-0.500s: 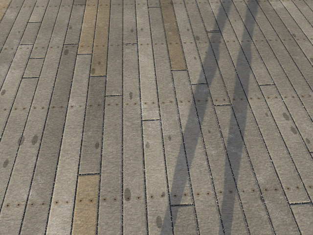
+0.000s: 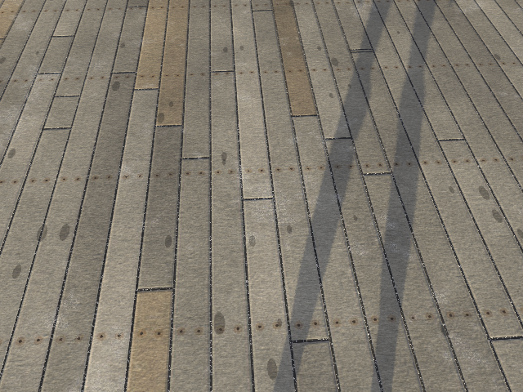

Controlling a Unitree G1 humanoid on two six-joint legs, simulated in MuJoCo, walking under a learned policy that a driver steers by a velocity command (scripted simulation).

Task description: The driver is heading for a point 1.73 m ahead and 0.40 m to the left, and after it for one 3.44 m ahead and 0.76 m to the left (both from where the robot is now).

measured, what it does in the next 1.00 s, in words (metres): walks ahead: left foot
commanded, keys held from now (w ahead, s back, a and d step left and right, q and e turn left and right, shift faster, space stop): w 1.00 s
